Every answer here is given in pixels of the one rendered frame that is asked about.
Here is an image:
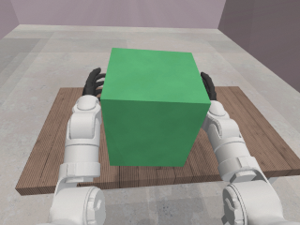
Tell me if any right robot upper arm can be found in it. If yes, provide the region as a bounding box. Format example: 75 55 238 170
222 180 300 225

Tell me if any table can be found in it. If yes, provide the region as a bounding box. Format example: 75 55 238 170
15 86 300 225

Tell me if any right robot hand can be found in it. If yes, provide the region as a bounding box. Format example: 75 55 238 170
201 72 217 101

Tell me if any carton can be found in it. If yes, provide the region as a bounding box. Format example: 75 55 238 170
100 48 212 167

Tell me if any right robot forearm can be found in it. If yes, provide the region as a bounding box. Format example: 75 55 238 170
201 100 284 216

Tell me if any left robot upper arm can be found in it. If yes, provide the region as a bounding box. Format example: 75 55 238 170
36 186 106 225

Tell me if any left robot hand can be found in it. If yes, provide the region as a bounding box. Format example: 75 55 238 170
82 67 106 101

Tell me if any left robot forearm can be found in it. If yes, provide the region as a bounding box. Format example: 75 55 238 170
49 95 102 222

